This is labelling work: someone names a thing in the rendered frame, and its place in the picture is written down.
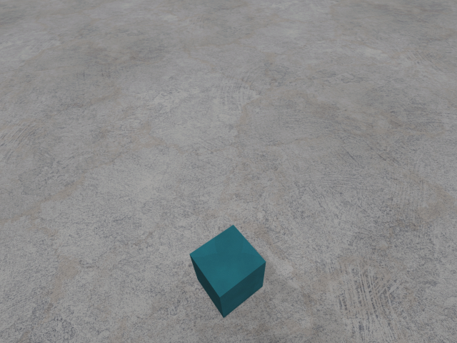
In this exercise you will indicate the carton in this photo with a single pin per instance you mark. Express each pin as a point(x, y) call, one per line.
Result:
point(229, 269)

